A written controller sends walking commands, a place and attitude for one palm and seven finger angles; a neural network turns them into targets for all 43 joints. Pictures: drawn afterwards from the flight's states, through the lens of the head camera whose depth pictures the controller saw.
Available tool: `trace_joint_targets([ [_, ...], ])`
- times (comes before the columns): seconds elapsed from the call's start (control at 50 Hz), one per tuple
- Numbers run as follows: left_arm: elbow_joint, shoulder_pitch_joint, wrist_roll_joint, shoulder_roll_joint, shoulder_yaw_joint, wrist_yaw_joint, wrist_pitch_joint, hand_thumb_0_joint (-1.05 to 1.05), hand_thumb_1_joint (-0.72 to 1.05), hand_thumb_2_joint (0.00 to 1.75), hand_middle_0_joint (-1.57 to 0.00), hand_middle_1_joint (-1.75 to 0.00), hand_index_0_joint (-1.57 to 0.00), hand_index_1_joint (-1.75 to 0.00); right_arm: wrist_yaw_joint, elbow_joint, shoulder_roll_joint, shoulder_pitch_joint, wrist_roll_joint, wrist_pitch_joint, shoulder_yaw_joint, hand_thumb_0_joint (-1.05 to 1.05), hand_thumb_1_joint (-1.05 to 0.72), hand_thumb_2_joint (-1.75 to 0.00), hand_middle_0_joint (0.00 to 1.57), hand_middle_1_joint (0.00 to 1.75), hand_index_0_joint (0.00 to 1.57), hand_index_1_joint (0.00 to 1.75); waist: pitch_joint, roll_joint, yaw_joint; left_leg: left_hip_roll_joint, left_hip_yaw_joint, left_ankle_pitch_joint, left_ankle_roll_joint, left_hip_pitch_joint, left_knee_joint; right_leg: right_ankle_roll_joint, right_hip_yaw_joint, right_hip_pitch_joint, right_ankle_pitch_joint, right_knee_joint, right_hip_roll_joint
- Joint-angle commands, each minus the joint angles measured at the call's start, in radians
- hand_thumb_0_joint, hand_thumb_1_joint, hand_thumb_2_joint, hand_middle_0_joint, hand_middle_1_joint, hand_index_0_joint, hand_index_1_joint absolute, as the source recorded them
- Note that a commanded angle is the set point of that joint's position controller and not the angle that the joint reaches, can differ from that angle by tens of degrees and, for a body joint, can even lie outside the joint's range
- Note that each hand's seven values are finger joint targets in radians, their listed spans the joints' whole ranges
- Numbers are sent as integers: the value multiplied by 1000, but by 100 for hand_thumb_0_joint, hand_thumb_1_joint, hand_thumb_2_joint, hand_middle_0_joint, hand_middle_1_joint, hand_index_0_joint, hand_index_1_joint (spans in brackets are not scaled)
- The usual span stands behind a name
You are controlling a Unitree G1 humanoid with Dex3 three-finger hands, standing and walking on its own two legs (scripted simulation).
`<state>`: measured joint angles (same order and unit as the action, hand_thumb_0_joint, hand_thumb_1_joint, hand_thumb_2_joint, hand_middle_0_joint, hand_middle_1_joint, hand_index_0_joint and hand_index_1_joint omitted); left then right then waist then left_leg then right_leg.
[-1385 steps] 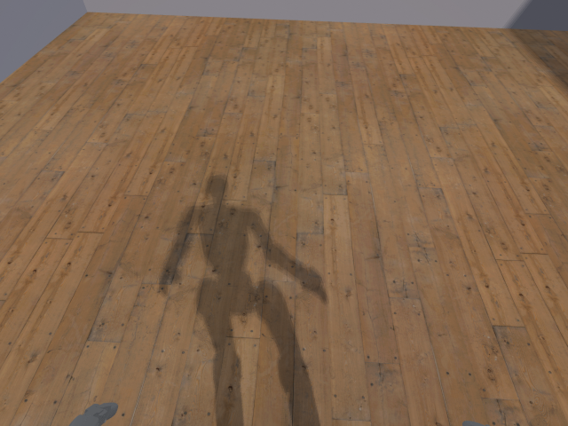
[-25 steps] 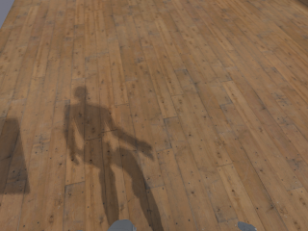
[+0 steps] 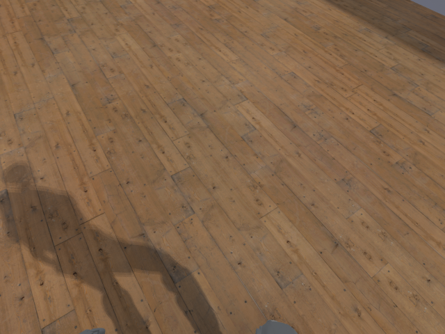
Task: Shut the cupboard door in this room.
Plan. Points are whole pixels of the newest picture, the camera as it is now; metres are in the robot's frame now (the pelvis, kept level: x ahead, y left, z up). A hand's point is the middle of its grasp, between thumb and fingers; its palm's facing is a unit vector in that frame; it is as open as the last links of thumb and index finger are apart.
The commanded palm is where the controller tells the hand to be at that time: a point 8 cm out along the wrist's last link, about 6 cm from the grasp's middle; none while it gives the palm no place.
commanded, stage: walk around to get in front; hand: left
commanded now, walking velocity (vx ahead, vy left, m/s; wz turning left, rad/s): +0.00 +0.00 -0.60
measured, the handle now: out of the picture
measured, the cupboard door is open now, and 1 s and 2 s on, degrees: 78 78 78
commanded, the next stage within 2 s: walk to a spot facing it in 1.74 s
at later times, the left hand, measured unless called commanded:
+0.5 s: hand (154, 333) +0.14 +0.14 -0.15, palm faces -0.21 -0.95 -0.22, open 7.4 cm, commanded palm none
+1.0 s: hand (205, 211) +0.41 +0.06 -0.16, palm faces -0.55 -0.81 -0.19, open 7.4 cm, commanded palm none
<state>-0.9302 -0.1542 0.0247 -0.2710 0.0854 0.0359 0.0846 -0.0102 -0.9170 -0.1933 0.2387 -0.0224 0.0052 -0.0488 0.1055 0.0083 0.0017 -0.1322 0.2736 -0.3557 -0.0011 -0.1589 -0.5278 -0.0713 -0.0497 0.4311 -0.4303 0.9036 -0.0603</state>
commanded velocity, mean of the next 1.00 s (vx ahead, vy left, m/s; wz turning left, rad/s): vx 0.27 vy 0.00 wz -0.58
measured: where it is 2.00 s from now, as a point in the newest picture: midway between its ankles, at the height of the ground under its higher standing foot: (302, 251)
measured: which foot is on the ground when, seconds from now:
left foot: down 0.00-0.10, up 0.12-0.62, down 0.64-1.00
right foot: up 0.00-0.08, down 0.10-0.64, up 0.66-1.00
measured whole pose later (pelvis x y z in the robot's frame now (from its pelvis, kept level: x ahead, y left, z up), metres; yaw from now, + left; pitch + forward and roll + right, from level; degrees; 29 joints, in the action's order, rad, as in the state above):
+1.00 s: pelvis +0.21 -0.05 +0.00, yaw -34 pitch +1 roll -2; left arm -0.94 -0.15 0.04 -0.25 0.09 0.05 0.04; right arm -0.02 -1.02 -0.15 0.43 -0.02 -0.06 -0.03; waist 0.06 0.02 0.02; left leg -0.09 0.30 -0.38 -0.02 0.03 -0.34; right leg -0.03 -0.08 0.66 -0.16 1.04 -0.09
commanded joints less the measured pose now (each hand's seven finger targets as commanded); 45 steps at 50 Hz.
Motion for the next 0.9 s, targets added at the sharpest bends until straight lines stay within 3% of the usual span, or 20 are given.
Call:
trace_joint_targets([
  [0.0, 108, 57, -7, -32, -1, -2, -44, 0, 90, 90, -20, -30, -20, -30, -8, 36, -221, 37, -4, -11, -72, 0, -90, -90, 20, 30, 20, 30, -119, -237, 31, -243, -121, 675, 97, 113, 48, 35, -58, -29, 12, -174, 31],
  [0.02, 99, 22, -7, -43, 1, -5, -50, 0, 90, 90, -20, -30, -20, -30, -7, 35, -225, 25, -2, -11, -72, 0, -90, -90, 20, 30, 20, 30, -130, -207, 7, -241, -98, 675, 70, 96, -6, 48, -61, -96, 78, -267, 35],
  [0.04, 78, -61, -6, -70, 7, -9, -62, 0, 90, 90, -20, -30, -20, -30, -5, 39, -226, 15, 5, -10, -71, 0, -90, -90, 20, 30, 20, 30, -179, -141, -42, -218, -53, 651, 24, 56, -142, 62, -54, -234, 224, -413, 31],
  [0.06, 54, -147, 3, -172, 24, -21, -78, 0, 90, 90, -20, -30, -20, -30, 3, 55, -187, 42, 14, -5, -60, 0, -90, -90, 20, 30, 20, 30, -239, 108, -80, -151, -14, 387, -39, -176, -363, 123, 143, -482, 492, -502, -119],
  [0.08, 36, -208, -4, -278, 46, -38, -81, 0, 90, 90, -20, -30, -20, -30, 7, 109, -105, -17, 13, 2, -32, 0, -90, -90, 20, 30, 20, 30, -246, 351, -107, 10, -61, -275, -90, -434, -625, 242, 490, -543, 961, -488, -359],
  [0.1, 30, -210, -21, -259, 44, -52, -74, 0, 90, 90, -20, -30, -20, -30, -11, 115, -135, -49, 17, 19, -33, 0, -90, -90, 20, 30, 20, 30, -248, 251, -104, 3, -227, -309, -71, -432, -685, 302, 420, -498, 964, -486, -364],
  [0.16, 85, -31, -19, -175, 23, -55, -65, 0, 90, 90, -20, -30, -20, -30, -4, 81, -145, -63, 4, 33, -39, 0, -90, -90, 20, 30, 20, 30, -116, 179, -42, -22, -264, -108, -81, -442, -701, 245, 336, -316, 521, -552, -221],
  [0.2, 98, 10, -17, -149, 15, -50, -74, 0, 90, 90, -20, -30, -20, -30, 5, 56, -146, -15, -7, 34, -40, 0, -90, -90, 20, 30, 20, 30, -124, 137, -9, -13, -245, -21, -94, -405, -645, 210, 283, -288, 394, -583, -161],
  [0.36, 54, -110, -10, -161, 18, -29, -117, 0, 90, 90, -20, -30, -20, -30, 20, 95, -154, -119, -7, 0, -40, 0, -90, -90, 20, 30, 20, 30, -89, 112, -50, 5, -254, 28, -105, -487, -494, 255, 404, -337, 124, -653, -147],
  [0.46, 41, -139, -5, -163, 21, -29, -123, 0, 90, 90, -20, -30, -20, -30, 26, 134, -138, -190, -1, -21, -34, 0, -90, -90, 20, 30, 20, 30, -70, 121, -65, 42, -255, 1, -89, -424, -303, 277, 464, -315, 90, -660, -144],
  [0.52, 40, -130, -4, -163, 23, -28, -120, 0, 90, 90, -20, -30, -20, -30, 23, 143, -127, -179, 6, -37, -29, 0, -90, -90, 20, 30, 20, 30, -80, 144, -55, 80, -245, -21, -71, -280, -149, 268, 473, -263, 172, -614, -127],
  [0.56, 41, -90, -9, -159, 23, -28, -118, 0, 90, 90, -20, -30, -20, -30, 14, 116, -136, -93, 8, -48, -31, 0, -90, -90, 20, 30, 20, 30, -103, 131, -3, 101, -230, 64, -65, -80, -5, 233, 444, -164, 204, -541, -89],
  [0.58, 49, -56, -10, -130, 20, -28, -118, 0, 90, 90, -20, -30, -20, -30, 4, 85, -166, 16, 11, -57, -39, 0, -90, -90, 20, 30, 20, 30, -151, 52, 52, 71, -249, 109, -56, 132, 108, 189, 397, -49, 184, -429, -31],
  [0.6, 66, -59, -19, -68, 5, -20, -115, 0, 90, 90, -20, -30, -20, -30, -7, 49, -255, 133, 2, -66, -57, 0, -90, -90, 20, 30, 20, 30, -224, -167, 100, -113, -439, -46, -15, 351, 196, 139, 270, 119, 74, -200, 92],
  [0.62, 86, -71, -21, -25, -4, -12, -119, 0, 90, 90, -20, -30, -20, -30, -7, 41, -335, 213, -8, -62, -75, 0, -90, -90, 20, 30, 20, 30, -236, -367, 118, -371, -724, -193, 67, 406, 301, 82, 110, 304, -173, 77, 144],
  [0.64, 86, -43, -8, -60, 6, -10, -118, 0, 90, 90, -20, -30, -20, -30, -6, 48, -320, 184, -4, -51, -69, 0, -90, -90, 20, 30, 20, 30, -154, -257, 115, -414, -747, -290, 110, 267, 347, 83, 135, 313, -143, 187, 64],
  [0.66, 63, -64, -1, -75, 16, -5, -108, 0, 90, 90, -20, -30, -20, -30, -2, 65, -249, 103, -3, -50, -52, 0, -90, -90, 20, 30, 20, 30, -82, -210, 62, -352, -666, -334, 90, 135, 385, 79, 129, 279, -60, 246, 32],
  [0.72, 35, -70, 9, -49, 20, 19, -93, 0, 90, 90, -20, -30, -20, -30, -6, 65, -164, 39, -2, -69, -25, 0, -90, -90, 20, 30, 20, 30, 22, -148, 12, -246, -412, -93, 43, 22, 381, 60, 79, 265, 114, 318, -24],
  [0.78, 29, -78, 6, -1, 10, 19, -83, 0, 90, 90, -20, -30, -20, -30, -13, 28, -128, 107, 4, -87, -21, 0, -90, -90, 20, 30, 20, 30, -17, -114, 5, -193, -237, 264, 19, 96, 319, 47, 49, 281, 210, 342, -22],
  [0.88, 61, 11, 7, 30, 0, 20, -70, 0, 90, 90, -20, -30, -20, -30, -16, -30, -101, 203, 4, -95, -17, 0, -90, -90, 20, 30, 20, 30, -9, -148, 14, -185, -128, 517, 26, 168, 290, 36, 0, 358, 265, 274, -27],
])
